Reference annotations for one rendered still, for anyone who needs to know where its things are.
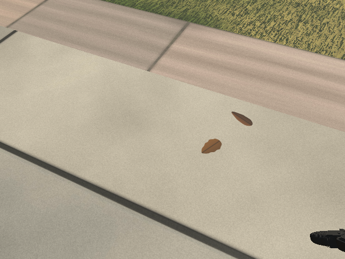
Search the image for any right robot hand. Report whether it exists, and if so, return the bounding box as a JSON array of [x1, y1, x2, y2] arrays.
[[310, 229, 345, 252]]

